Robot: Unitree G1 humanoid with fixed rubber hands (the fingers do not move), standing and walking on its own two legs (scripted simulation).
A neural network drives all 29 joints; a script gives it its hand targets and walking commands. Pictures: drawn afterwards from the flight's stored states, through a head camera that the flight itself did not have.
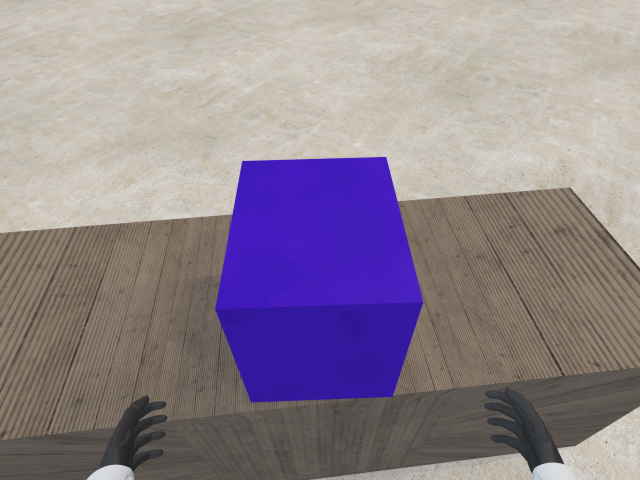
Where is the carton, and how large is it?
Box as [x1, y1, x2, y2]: [215, 157, 422, 401]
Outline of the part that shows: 385,157 242,161 215,309 251,401 392,396 422,304 422,299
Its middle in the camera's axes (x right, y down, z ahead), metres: -0.01 +0.07 +0.67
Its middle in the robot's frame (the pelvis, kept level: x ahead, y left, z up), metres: +0.44 +0.05 -0.06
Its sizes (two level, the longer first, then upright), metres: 0.299 0.249 0.297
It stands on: a pedestal, 0.57 m high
